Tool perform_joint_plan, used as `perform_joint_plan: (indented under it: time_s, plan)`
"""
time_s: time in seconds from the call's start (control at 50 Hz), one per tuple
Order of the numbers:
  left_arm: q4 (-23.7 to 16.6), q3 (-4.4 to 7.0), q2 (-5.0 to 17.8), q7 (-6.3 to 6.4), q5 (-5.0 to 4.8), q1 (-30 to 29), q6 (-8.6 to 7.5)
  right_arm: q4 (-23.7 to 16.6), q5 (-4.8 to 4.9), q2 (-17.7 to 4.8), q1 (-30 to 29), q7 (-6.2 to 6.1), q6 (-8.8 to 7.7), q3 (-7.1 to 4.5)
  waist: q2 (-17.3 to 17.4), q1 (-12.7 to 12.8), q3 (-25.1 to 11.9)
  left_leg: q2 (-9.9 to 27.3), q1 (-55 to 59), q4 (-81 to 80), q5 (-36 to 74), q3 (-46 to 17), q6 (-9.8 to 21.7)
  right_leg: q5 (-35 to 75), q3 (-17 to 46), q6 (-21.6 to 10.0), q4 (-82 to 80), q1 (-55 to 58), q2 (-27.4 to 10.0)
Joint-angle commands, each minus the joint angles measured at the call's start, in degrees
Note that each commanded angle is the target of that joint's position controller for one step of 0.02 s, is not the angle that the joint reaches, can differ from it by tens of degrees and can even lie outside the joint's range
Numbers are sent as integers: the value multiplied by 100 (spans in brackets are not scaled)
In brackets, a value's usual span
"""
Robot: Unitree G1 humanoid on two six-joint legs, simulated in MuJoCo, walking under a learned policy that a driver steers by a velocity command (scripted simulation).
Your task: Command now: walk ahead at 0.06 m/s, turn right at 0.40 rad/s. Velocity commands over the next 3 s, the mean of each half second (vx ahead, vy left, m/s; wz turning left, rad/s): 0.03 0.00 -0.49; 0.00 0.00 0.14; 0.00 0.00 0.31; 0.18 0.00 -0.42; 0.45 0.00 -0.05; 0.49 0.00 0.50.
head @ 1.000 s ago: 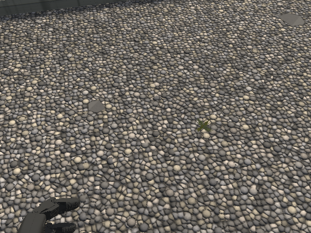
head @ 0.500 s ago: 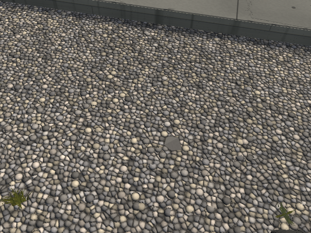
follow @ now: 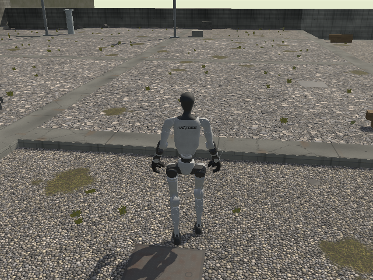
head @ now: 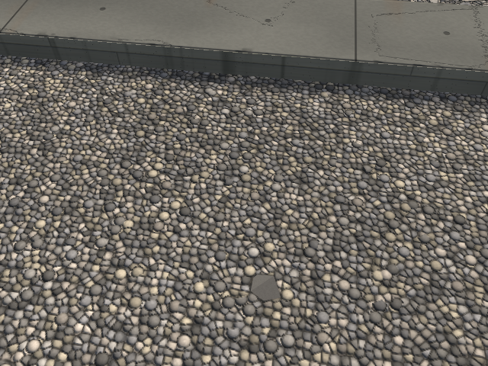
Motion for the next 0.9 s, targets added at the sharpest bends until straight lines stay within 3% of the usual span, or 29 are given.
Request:
perform_joint_plan:
  time_s: [0.02, 0.04, 0.06, 0.08, 0.1, 0.12, 0.14, 0.2, 0.3, 0.4, 0.44, 0.46, 0.48, 0.5, 0.52, 0.54, 0.58, 0.62, 0.66, 0.68, 0.72, 0.76, 0.78, 0.8, 0.82, 0.84, 0.86, 0.88, 0.9]
  plan:
    - [-391, 270, 809, -36, 13, 345, -111, -247, 102, -916, 109, -131, 70, -265, 314, 193, -574, 1465, 429, 1202, 4566, -430, 303, 1229, 38, -413, -1110, 655, 160]
    - [-409, 441, 1427, 49, 78, 705, -123, -438, -71, -815, 91, -130, 4, -236, -702, 198, -992, 799, -595, 2617, 2984, -49, -166, 3880, 1413, -919, -1110, 1808, -687]
    - [-412, 485, 1695, 98, 172, 921, -101, -626, -234, -505, -22, -60, -49, -136, -1667, 179, -1403, -358, -2414, 4159, -1738, -284, -558, 5431, 3281, -2168, -1296, 3019, -1850]
    - [-492, 349, 1230, 112, 161, 867, -112, -506, -155, -633, -28, 32, -82, -149, -860, 301, -1867, -48, -2529, 4756, -2110, -1270, -504, 4685, 3156, -2172, -1330, 3122, -1803]
    - [-602, 340, 1124, 137, 101, 445, -119, -512, 20, -704, -148, 65, -74, -182, -528, 192, -1395, 121, -2822, 4903, -1740, -1268, -506, 4120, 2597, -1932, -1338, 2787, -1538]
    - [-666, 328, 1037, 166, 6, 171, -84, -460, 29, -696, -203, 33, -47, -196, -103, 107, -1094, 260, -2946, 4642, -1387, -1206, -547, 3452, 2270, -1665, -1426, 2466, -1268]
    - [-720, 301, 971, 207, -62, -21, -29, -472, -23, -781, -294, -17, -10, -237, -19, 50, -870, 372, -2906, 4268, -1062, -1198, -610, 2919, 2121, -1516, -1544, 2140, -1119]
    - [-790, 337, 1059, 293, 19, -75, 105, -451, 22, -594, -160, -45, 24, -211, -517, -75, -833, 215, -2358, 3344, -643, -1046, -803, 2599, 1895, -1399, -1670, 1682, -729]
    - [-884, 405, 1207, 391, 12, -120, 215, -423, 32, -587, -188, -54, -7, -201, -659, 34, -941, 149, -1840, 2259, -183, -1129, -922, 1650, 2153, -1312, -1674, 1406, -622]
    - [-975, 394, 1174, 366, -1, -296, 308, -421, 67, -703, -70, 53, -155, -249, -887, 53, -806, 93, -1403, 1191, -111, -1166, -766, 1099, 2767, -1191, -1559, 1359, -549]
    - [-1020, 353, 1091, 389, -59, -459, 360, -283, 64, -730, 359, 112, -232, -286, -845, -200, -819, 149, -713, -20, 696, -1013, -593, 1034, 2699, -936, -1236, 1219, -336]
    - [-1008, 293, 904, 403, -37, -269, 372, -256, -5, -965, 476, 110, -240, -348, -509, -136, -852, 707, -205, -400, 1042, -1413, -383, 352, 2432, -651, -815, 855, -51]
    - [-1073, 201, 579, 386, 23, -6, 347, -348, -136, -1486, 277, 71, -194, -437, 1043, 221, -741, 1918, 133, -681, 1787, -2823, 262, -1275, 1469, -295, 303, -29, 805]
    - [-1143, 304, 918, 382, 66, -130, 269, -414, -327, -1387, 222, 94, -198, -408, 1748, 83, -553, 2601, -294, -876, 2270, -3827, 1163, -2536, 1130, -27, 1575, -543, 1054]
    - [-988, 413, 1260, 374, 65, 25, 242, -540, -285, -1116, -23, 92, -230, -322, 1220, 122, -467, 2510, -436, -819, 2245, -3514, 1264, -2301, 1323, 68, 2453, -515, 860]
    - [-836, 450, 1267, 376, 35, 107, 266, -563, -176, -942, -231, 80, -234, -280, 922, 211, -380, 2128, -450, -667, 2163, -2925, 1008, -1948, 1291, 148, 2782, -534, 843]
    - [-685, 328, 829, 420, 93, 139, 336, -500, -15, -630, -275, 80, -247, -140, 811, 176, -323, 1680, -367, -522, 2180, -2430, 760, -1496, 1388, 343, 2817, -424, 775]
    - [-667, 161, 416, 376, 125, 75, 326, -365, -32, -411, -256, 109, -233, -17, 982, 227, -376, 1311, -390, -528, 2329, -1984, 665, -1270, 912, 498, 1715, 157, 474]
    - [-758, 86, 309, 360, 116, -391, 259, -296, 5, -776, -12, 98, -150, -125, 1263, -86, -320, 1149, -229, -378, 2531, -1985, 645, -1358, 440, 578, 448, 564, 405]
    - [-765, 126, 441, 370, 52, -508, 240, -255, 17, -1049, 227, 88, -103, -204, 1329, -221, -321, 1210, -83, -300, 2583, -2195, 707, -1411, 358, 590, 90, 651, 505]
    - [-644, 194, 644, 393, -56, -334, 224, -262, 82, -1260, 317, 81, -55, -267, 1339, -187, -334, 1319, 107, -235, 2663, -2605, 773, -898, 343, 490, -757, 867, 580]
    - [-475, 232, 737, 404, -38, -44, 199, -289, 202, -1257, 245, 69, -42, -284, 1257, -35, -354, 1250, -73, -151, 2786, -2802, 638, 27, 366, 233, -1767, 1472, 575]
    - [-454, 270, 878, 424, 2, 67, 193, -299, 201, -1174, 263, 59, -67, -265, 1057, -17, -533, 1188, -461, -51, 2608, -2763, 456, 455, 492, 82, -1710, 2050, 320]
    - [-458, 326, 1105, 462, 85, 274, 213, -383, 131, -976, 223, 77, -119, -213, 504, 0, -791, 940, -1035, 373, 2054, -2478, 218, 1485, 810, -172, -1395, 2696, -270]
    - [-343, 422, 1371, 437, 133, 241, 255, -483, 187, -747, 149, 90, -159, -186, -795, -115, -675, 283, -1663, 869, 883, -1521, -105, 1898, 1203, -660, -1379, 2605, -703]
    - [-436, 391, 1172, 406, 191, 155, 253, -455, 159, -839, 97, 97, -164, -191, -1065, 67, -573, 77, -2008, 1484, -300, -1155, -327, 2175, 1717, -1113, -1673, 2559, -1282]
    - [-511, 331, 976, 426, 241, -11, 224, -475, 157, -985, 36, 108, -134, -273, -1187, 129, -481, 116, -2339, 2575, -1448, -1001, -447, 2563, 2014, -1452, -1812, 2494, -1725]
    - [-568, 274, 873, 451, 238, -112, 178, -425, 169, -1073, 107, 96, -59, -358, -919, 87, -380, 192, -2496, 3543, -1784, -1041, -564, 2963, 1964, -1588, -1822, 2343, -1832]
    - [-579, 257, 845, 454, 148, -337, 122, -403, 157, -1019, 259, 85, 37, -380, -668, -73, -246, 336, -2618, 3851, -1596, -1151, -647, 3021, 1681, -1488, -1749, 2260, -1748]
Next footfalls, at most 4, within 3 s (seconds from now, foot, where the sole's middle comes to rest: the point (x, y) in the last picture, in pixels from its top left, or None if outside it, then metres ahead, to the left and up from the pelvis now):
0.02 right None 0.11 -0.11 -0.77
0.46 left None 0.14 0.12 -0.77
0.78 right None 0.02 -0.10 -0.77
1.12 left None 0.10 0.16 -0.77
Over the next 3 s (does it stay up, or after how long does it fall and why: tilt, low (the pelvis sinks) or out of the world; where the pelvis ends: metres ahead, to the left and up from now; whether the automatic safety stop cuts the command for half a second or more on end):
stays up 0.62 -0.05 0.00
